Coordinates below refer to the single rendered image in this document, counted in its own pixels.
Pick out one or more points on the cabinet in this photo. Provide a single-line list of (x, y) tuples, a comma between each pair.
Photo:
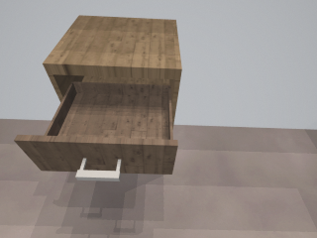
[(124, 50)]

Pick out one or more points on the drawer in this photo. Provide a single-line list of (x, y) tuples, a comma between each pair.
[(105, 122)]

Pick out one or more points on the handle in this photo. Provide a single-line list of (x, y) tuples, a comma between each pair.
[(83, 174)]

